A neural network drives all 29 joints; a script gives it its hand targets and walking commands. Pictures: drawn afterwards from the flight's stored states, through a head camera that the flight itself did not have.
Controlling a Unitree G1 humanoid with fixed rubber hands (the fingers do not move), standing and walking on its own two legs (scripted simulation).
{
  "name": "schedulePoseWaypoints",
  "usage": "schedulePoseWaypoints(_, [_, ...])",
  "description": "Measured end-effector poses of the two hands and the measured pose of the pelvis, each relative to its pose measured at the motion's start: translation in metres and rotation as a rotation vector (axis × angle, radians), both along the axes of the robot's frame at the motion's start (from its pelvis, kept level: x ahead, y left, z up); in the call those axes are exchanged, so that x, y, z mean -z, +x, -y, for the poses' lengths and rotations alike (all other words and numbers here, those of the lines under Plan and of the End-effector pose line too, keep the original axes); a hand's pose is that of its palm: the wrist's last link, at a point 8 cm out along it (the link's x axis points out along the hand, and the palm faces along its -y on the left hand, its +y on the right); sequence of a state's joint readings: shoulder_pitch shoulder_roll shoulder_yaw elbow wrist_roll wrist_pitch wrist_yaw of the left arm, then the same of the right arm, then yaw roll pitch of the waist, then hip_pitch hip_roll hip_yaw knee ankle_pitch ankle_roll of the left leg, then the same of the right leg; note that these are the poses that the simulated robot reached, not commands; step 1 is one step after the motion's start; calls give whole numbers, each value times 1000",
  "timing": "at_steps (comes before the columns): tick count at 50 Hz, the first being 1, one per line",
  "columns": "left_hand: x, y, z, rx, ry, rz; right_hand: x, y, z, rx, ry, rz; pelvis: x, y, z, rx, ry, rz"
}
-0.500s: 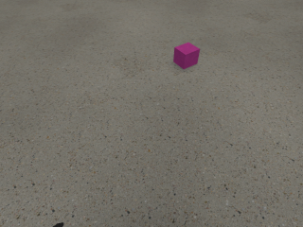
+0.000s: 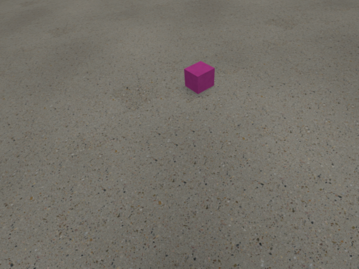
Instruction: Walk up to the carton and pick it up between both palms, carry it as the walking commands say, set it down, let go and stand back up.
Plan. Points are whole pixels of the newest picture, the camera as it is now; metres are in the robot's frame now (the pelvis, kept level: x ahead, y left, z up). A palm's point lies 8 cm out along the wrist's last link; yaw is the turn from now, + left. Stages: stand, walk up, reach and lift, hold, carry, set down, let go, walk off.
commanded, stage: walk up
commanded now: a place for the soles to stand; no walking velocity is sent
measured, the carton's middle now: (199, 77) +1.90 +0.02 -0.67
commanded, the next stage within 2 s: none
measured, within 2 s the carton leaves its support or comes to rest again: neither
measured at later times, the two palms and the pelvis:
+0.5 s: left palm (90, 178) +0.39 +0.34 -0.08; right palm (320, 191) +0.36 -0.32 -0.07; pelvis +0.28 +0.02 +0.00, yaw -3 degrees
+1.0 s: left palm (102, 137) +0.59 +0.37 -0.10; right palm (284, 113) +0.68 -0.31 -0.08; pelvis +0.56 +0.02 -0.02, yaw -1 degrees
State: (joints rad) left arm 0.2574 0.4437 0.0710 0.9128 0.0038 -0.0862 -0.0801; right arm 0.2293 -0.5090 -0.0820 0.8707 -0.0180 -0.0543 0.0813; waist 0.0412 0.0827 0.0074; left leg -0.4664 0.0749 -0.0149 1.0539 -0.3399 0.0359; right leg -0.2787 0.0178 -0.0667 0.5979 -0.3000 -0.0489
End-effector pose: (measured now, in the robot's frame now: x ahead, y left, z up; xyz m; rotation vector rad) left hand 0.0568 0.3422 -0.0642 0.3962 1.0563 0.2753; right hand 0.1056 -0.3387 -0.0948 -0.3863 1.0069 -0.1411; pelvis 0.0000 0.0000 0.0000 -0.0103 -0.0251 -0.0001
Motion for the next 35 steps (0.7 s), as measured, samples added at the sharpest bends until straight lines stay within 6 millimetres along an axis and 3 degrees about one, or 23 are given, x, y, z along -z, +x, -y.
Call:
schedulePoseWaypoints(4, [-1,14,8,-5,-17,-42,-7,50,-11,-38,34,13,-8,37,1,8,4,1])
schedulePoseWaypoints(8, [2,43,3,-9,-26,-84,-16,100,-18,-58,36,15,-10,81,-2,11,3,-9])
schedulePoseWaypoints(12, [14,90,-11,-8,-29,-106,-20,161,-26,-69,14,28,-4,132,-11,4,-7,-30])
schedulePoseWaypoints(15, [30,135,-26,-3,-25,-112,-17,211,-33,-72,-27,65,10,172,-22,5,5,-36])
schedulePoseWaypoints(17, [36,171,-27,15,-26,-105,-17,233,-38,-65,-42,89,12,191,-26,9,28,-29])
schedulePoseWaypoints(22, [30,273,-9,117,-61,-32,-24,249,-35,16,-39,75,2,244,-24,39,55,-8])
schedulePoseWaypoints(28, [11,388,19,218,-75,31,-20,258,-3,87,-50,-9,-3,313,-11,65,46,-5])
schedulePoseWaypoints(32, [11,444,21,219,-2,78,1,286,21,128,-43,-48,15,364,8,60,34,-11])
schedulePoseWaypoints(35, [7,464,19,173,27,102,12,324,22,117,-33,-68,17,394,12,53,16,-3])
